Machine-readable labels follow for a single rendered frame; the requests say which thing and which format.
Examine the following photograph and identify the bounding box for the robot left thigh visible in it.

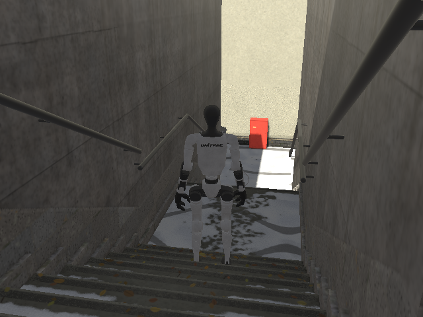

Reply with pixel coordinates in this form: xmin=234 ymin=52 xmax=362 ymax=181
xmin=189 ymin=184 xmax=203 ymax=232

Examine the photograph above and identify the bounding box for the robot right thigh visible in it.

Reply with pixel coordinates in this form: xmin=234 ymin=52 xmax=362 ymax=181
xmin=220 ymin=184 xmax=234 ymax=232

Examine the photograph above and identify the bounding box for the robot right forearm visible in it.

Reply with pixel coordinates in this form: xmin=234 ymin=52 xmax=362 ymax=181
xmin=233 ymin=161 xmax=245 ymax=192

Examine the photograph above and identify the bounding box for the right robot upper arm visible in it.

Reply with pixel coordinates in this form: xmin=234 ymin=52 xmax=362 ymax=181
xmin=226 ymin=133 xmax=241 ymax=171

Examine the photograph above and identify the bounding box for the robot left hand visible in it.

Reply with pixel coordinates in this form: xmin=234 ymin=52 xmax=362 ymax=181
xmin=175 ymin=192 xmax=190 ymax=211

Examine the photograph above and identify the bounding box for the robot right hand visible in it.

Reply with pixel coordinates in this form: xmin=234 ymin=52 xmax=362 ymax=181
xmin=233 ymin=190 xmax=247 ymax=207

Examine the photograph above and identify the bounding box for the left robot upper arm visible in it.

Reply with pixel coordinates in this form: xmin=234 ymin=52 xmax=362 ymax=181
xmin=182 ymin=133 xmax=198 ymax=171

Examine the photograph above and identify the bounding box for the robot thigh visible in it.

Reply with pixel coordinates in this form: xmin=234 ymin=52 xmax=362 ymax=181
xmin=189 ymin=184 xmax=203 ymax=232
xmin=220 ymin=184 xmax=234 ymax=232

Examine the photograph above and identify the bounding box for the robot left forearm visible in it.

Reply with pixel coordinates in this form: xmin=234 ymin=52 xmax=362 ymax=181
xmin=176 ymin=161 xmax=189 ymax=194

